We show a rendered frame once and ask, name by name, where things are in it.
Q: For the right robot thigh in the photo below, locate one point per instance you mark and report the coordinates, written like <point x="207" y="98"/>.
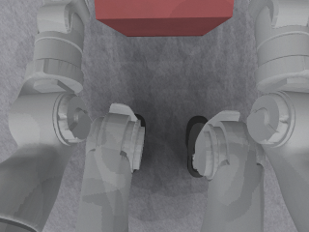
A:
<point x="236" y="192"/>

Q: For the carton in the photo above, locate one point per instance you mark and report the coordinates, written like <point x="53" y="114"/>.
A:
<point x="163" y="18"/>

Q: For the robot right upper arm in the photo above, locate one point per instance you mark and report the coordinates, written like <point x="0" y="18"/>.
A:
<point x="279" y="121"/>

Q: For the robot right forearm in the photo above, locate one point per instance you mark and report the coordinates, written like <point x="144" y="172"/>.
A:
<point x="281" y="30"/>

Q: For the robot left upper arm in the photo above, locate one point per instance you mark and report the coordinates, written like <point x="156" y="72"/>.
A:
<point x="46" y="128"/>

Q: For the right robot shin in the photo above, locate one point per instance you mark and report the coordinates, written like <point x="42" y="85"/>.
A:
<point x="228" y="115"/>

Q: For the robot left forearm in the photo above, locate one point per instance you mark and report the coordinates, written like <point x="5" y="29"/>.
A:
<point x="58" y="51"/>

